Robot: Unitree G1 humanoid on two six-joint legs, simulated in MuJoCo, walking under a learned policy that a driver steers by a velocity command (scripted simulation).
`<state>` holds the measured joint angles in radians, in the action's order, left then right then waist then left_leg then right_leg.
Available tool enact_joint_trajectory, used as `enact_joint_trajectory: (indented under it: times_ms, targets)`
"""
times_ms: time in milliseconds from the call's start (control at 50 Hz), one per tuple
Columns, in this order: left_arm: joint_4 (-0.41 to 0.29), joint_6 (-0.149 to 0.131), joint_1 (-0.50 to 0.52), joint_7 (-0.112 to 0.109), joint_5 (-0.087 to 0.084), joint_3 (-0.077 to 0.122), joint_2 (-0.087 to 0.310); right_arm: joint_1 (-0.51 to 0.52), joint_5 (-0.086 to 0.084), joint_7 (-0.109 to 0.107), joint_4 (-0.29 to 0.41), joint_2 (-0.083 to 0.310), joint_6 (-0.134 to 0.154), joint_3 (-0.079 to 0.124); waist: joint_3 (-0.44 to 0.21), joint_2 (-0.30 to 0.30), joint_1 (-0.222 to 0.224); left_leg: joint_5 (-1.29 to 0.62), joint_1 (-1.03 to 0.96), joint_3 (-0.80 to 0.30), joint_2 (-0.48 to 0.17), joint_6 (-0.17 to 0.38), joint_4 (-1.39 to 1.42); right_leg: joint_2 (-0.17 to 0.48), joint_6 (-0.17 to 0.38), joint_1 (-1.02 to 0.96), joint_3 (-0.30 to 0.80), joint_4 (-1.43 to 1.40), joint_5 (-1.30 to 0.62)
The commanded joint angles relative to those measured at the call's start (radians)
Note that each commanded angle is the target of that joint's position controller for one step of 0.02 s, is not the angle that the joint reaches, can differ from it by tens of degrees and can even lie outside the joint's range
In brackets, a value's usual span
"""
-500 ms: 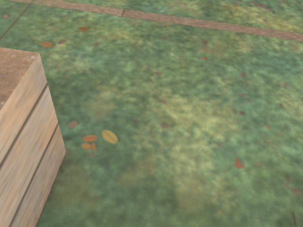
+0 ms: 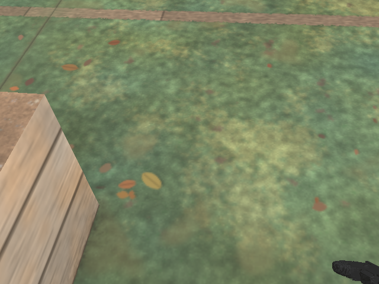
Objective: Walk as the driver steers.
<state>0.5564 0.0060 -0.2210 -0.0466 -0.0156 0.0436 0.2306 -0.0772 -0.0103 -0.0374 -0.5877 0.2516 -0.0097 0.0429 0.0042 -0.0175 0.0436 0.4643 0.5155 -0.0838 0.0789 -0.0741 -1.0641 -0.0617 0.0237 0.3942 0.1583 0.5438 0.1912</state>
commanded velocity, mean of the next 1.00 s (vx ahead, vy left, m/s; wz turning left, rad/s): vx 0.00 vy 0.00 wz -0.22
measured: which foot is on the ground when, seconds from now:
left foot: up 0.00-0.14, down 0.16-0.58, up 0.60-1.00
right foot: down 0.00-0.16, up 0.18-0.56, down 0.58-1.00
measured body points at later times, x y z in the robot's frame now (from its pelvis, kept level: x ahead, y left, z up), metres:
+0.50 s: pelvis +0.02 +0.02 +0.00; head +0.06 +0.00 +0.45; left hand +0.31 +0.15 -0.08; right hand +0.01 -0.28 -0.10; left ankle +0.04 +0.14 -0.73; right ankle +0.00 -0.13 -0.68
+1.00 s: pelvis +0.04 -0.02 +0.00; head +0.07 -0.02 +0.45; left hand +0.26 +0.20 -0.09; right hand +0.16 -0.31 -0.09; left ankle +0.10 +0.10 -0.68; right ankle +0.01 -0.13 -0.73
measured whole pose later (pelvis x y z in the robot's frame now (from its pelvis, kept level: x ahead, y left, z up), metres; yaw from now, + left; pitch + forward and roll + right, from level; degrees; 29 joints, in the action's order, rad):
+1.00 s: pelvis +0.04 -0.02 +0.00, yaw -9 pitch +0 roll -1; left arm 0.64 -0.01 -0.13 -0.03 0.01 0.05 0.25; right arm -0.18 -0.02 0.02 -0.59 0.27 -0.08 0.06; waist 0.05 0.00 0.01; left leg 0.37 0.53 0.06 -0.13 -0.08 -0.98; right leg 0.11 0.01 0.20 -0.33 0.51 0.30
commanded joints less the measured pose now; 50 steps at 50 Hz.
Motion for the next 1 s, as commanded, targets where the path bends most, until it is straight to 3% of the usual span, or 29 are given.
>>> enact_joint_trajectory:
  times_ms: [20, 80, 120, 140, 160, 180, 200, 220, 240, 280, 300, 360, 400, 440, 500, 520, 560, 580, 600, 620, 640, 660, 700, 720, 760, 820, 860, 920, 1000]
  targets:
    - [-0.11, 0.006, 0.088, -0.006, -0.011, 0.048, 0.142, 0.033, 0.002, -0.001, 0.089, 0.011, 0.023, 0.007, -0.136, 0.151, -0.043, -0.021, 0.104, 0.002, 0.002, 0.004, 0.09, 0.178, 0.172, -0.203, 0.335, -0.161, -0.102]
    - [-0.105, 0.016, 0.063, 0.002, -0.024, 0.069, 0.178, -0.003, 0.008, 0.007, 0.066, 0.026, 0.029, 0.018, -0.156, 0.187, -0.038, -0.011, -0.039, 0.022, 0.026, 0.018, 0.313, 0.143, 0.161, -0.163, 0.338, -0.143, -0.066]
    - [-0.104, 0.024, 0.093, 0.007, -0.048, 0.073, 0.183, -0.086, -0.01, 0.009, 0.034, 0.044, 0.031, 0.029, -0.14, 0.224, -0.081, -0.129, -0.176, 0.03, 0.032, 0.044, 0.543, 0.114, 0.14, -0.097, 0.353, -0.129, -0.033]
    - [-0.105, 0.027, 0.11, 0.014, -0.029, 0.063, 0.155, -0.126, -0.028, 0.012, 0.012, 0.055, 0.034, 0.031, -0.179, 0.241, -0.096, -0.247, -0.298, 0.023, -0.003, 0.065, 0.68, 0.085, 0.109, -0.069, 0.332, -0.066, 0.022]
    - [-0.096, 0.028, 0.07, 0.021, -0.026, 0.057, 0.125, -0.157, -0.013, 0.01, 0.007, 0.115, 0.033, 0.051, -0.209, 0.128, -0.09, -0.261, -0.483, -0.119, -0.176, 0.138, 0.708, 0.039, 0.068, 0.108, 0.27, 0.062, 0.262]
    - [-0.088, 0.032, 0.034, 0.024, -0.043, 0.05, 0.075, -0.084, 0.053, 0.005, 0.036, 0.196, 0.023, 0.061, -0.149, -0.216, -0.043, -0.317, -0.508, -0.379, -0.418, 0.259, 0.749, -0.112, 0.005, 0.349, 0.031, 0.315, 0.447]
    - [-0.098, 0.013, 0.049, 0.027, -0.029, 0.076, 0.185, -0.052, 0.105, 0.008, 0.057, 0.177, 0.031, 0.067, -0.115, -0.283, -0.043, -0.3, -0.368, -0.478, -0.525, 0.348, 0.772, 0.006, -0.042, 0.394, -0.011, 0.555, 0.408]
    - [-0.079, 0.003, 0.053, 0.033, -0.035, 0.084, 0.229, -0.006, 0.088, -0.007, 0.083, 0.105, 0.036, 0.045, -0.084, -0.164, -0.038, -0.218, -0.317, -0.392, -0.452, 0.334, 0.758, 0.056, -0.067, 0.355, -0.019, 0.687, 0.324]
    - [-0.06, 0.004, 0.024, 0.032, -0.031, 0.077, 0.211, 0.027, 0.06, -0.02, 0.076, 0.084, 0.038, 0.039, -0.04, -0.126, -0.013, -0.162, -0.3, -0.297, -0.384, 0.286, 0.756, 0.082, -0.077, 0.381, -0.035, 0.747, 0.261]
    - [-0.042, 0.012, 0.018, 0.033, -0.024, 0.065, 0.18, 0.011, 0.033, -0.026, 0.071, 0.086, 0.037, 0.028, -0.008, -0.094, -0.036, -0.267, -0.331, -0.17, -0.336, 0.262, 0.746, 0.113, -0.102, 0.422, -0.08, 0.867, 0.2]
    - [-0.064, 0.008, 0.064, 0.032, -0.026, 0.052, 0.156, -0.015, 0.033, -0.029, 0.059, 0.101, 0.031, 0.024, 0.01, -0.071, -0.053, -0.326, -0.336, -0.133, -0.331, 0.278, 0.751, 0.116, -0.108, 0.444, -0.102, 0.879, 0.172]
    - [-0.103, 0.004, 0.164, 0.057, -0.04, 0.024, 0.107, -0.093, 0.029, -0.036, 0.024, 0.13, 0.006, 0.032, -0.004, -0.08, -0.114, -0.403, -0.446, -0.026, -0.322, 0.29, 0.737, 0.144, -0.133, 0.463, -0.148, 0.725, 0.118]
    - [-0.112, 0.005, 0.205, 0.065, -0.031, 0.018, 0.11, -0.113, 0.032, -0.027, 0.022, 0.147, 0.001, 0.042, -0.013, -0.09, -0.133, -0.398, -0.466, -0.001, -0.333, 0.292, 0.754, 0.161, -0.123, 0.426, -0.155, 0.604, 0.123]
    - [-0.105, 0.008, 0.174, 0.074, -0.023, 0.007, 0.095, -0.1, 0.026, -0.02, 0.013, 0.18, 0.001, 0.055, -0.025, -0.13, -0.118, -0.421, -0.465, 0.059, -0.36, 0.289, 0.752, 0.184, -0.119, 0.37, -0.173, 0.522, 0.141]
    - [-0.098, 0.006, 0.171, 0.079, -0.015, 0.002, 0.088, -0.121, -0.005, -0.002, -0.008, 0.176, 0.005, 0.052, -0.046, -0.117, -0.114, -0.506, -0.376, 0.085, -0.329, 0.304, 0.726, 0.119, -0.088, 0.151, -0.222, 0.322, 0.228]
    - [-0.095, 0.003, 0.151, 0.079, -0.018, 0.005, 0.087, -0.124, -0.019, 0.003, -0.014, 0.183, 0.005, 0.053, -0.052, -0.147, -0.096, -0.553, -0.387, 0.067, -0.342, 0.299, 0.714, 0.108, -0.062, 0.097, -0.215, 0.234, 0.235]
    - [-0.036, -0.015, 0.023, 0.086, -0.003, -0.001, 0.065, -0.137, -0.035, 0.021, -0.049, 0.147, 0.005, 0.035, -0.106, -0.082, -0.029, -0.528, -0.37, 0.075, -0.319, 0.255, 0.633, 0.063, -0.005, -0.148, -0.24, -0.105, 0.024]
    - [-0.023, -0.024, -0.026, 0.079, 0.008, 0.004, 0.086, -0.19, -0.016, 0.039, -0.079, 0.077, 0.019, 0.007, -0.158, -0.033, -0.018, -0.441, -0.281, 0.111, -0.267, 0.191, 0.589, 0.117, 0.009, -0.374, -0.16, -0.176, -0.118]
    - [-0.036, -0.033, -0.094, 0.062, 0.031, 0.016, 0.182, -0.192, 0.044, 0.052, -0.053, 0.014, 0.036, -0.019, -0.243, 0.187, -0.015, -0.004, -0.094, 0.169, -0.18, 0.104, 0.378, 0.378, 0.059, -0.596, 0.119, -0.1, -0.591]
    - [-0.046, -0.046, 0.004, 0.056, 0.052, 0.008, 0.184, -0.196, 0.026, 0.049, -0.056, 0.014, 0.038, -0.023, -0.262, 0.353, -0.033, 0.176, -0.007, 0.115, -0.154, 0.042, 0.293, 0.515, 0.228, -0.459, 0.202, -0.122, -0.504]
    - [-0.064, -0.054, 0.037, 0.056, 0.054, -0.007, 0.117, -0.115, -0.003, 0.046, -0.043, 0.104, 0.034, -0.001, -0.224, 0.239, 0.0, 0.173, -0.018, 0.055, -0.164, 0.01, 0.223, 0.448, 0.241, -0.42, 0.137, -0.129, -0.473]
    - [-0.058, -0.053, 0.067, 0.044, 0.048, -0.004, 0.112, -0.088, -0.016, 0.053, -0.019, 0.127, 0.034, 0.01, -0.179, 0.242, -0.009, 0.16, 0.062, 0.071, -0.148, -0.008, 0.151, 0.418, 0.235, -0.428, 0.088, -0.12, -0.447]
    - [-0.06, -0.044, 0.074, 0.029, 0.032, 0.018, 0.163, -0.148, -0.012, 0.047, -0.045, 0.154, 0.008, 0.034, -0.129, 0.191, -0.017, 0.126, 0.121, 0.059, -0.147, -0.033, -0.04, 0.424, 0.22, -0.359, 0.031, -0.139, -0.366]
    - [-0.071, -0.044, 0.083, 0.025, 0.033, 0.015, 0.15, -0.196, -0.01, 0.04, -0.066, 0.153, -0.008, 0.042, -0.093, 0.189, -0.033, 0.102, 0.115, 0.055, -0.142, -0.037, -0.13, 0.419, 0.223, -0.282, -0.018, -0.164, -0.346]
    - [-0.082, -0.037, 0.115, 0.017, 0.063, 0.008, 0.111, -0.21, -0.012, 0.022, -0.066, 0.124, -0.031, 0.045, -0.068, 0.157, -0.04, 0.012, 0.126, 0.071, -0.144, -0.051, -0.279, 0.411, 0.214, -0.206, -0.108, -0.202, -0.25]
    - [-0.055, -0.023, 0.145, -0.005, 0.064, -0.004, 0.075, -0.171, 0.002, 0.001, -0.021, 0.082, -0.041, 0.041, -0.04, 0.162, -0.046, -0.13, 0.15, 0.079, -0.161, -0.06, -0.322, 0.395, 0.192, -0.167, -0.199, -0.224, -0.16]
    - [-0.042, -0.019, 0.151, -0.011, 0.062, 0.003, 0.08, -0.132, -0.01, 0.002, 0.014, 0.08, -0.035, 0.04, -0.034, 0.159, -0.038, -0.199, 0.18, 0.069, -0.194, -0.058, -0.223, 0.422, 0.196, -0.226, -0.201, -0.233, -0.09]
    - [-0.009, -0.014, 0.145, -0.002, 0.04, 0.033, 0.136, -0.061, -0.001, 0.039, 0.072, 0.053, -0.04, 0.021, -0.032, 0.158, -0.01, -0.14, 0.119, 0.087, -0.233, -0.033, -0.008, 0.443, 0.205, -0.277, -0.252, -0.244, -0.103]
    - [0.031, -0.036, 0.144, 0.024, 0.005, 0.071, 0.215, -0.056, -0.018, 0.084, 0.095, 0.081, -0.067, 0.028, -0.018, 0.123, -0.025, -0.056, 0.017, 0.166, -0.223, 0.022, 0.17, 0.472, 0.181, -0.278, -0.309, -0.22, -0.232]
Velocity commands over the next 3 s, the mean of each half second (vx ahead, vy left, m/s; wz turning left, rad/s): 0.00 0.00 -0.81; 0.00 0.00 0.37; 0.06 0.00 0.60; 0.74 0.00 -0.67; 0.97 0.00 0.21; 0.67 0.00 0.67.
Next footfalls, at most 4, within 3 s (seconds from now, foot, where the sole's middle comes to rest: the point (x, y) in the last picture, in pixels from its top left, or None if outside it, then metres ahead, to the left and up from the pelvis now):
0.16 left None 0.08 0.13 -0.77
0.58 right None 0.04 -0.15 -0.77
1.10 left None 0.13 0.11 -0.77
1.84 right None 0.41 -0.18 -0.77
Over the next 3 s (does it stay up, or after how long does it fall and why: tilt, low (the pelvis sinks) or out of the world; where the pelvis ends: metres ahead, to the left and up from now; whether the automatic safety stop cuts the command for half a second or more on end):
stays up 1.28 -0.34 0.01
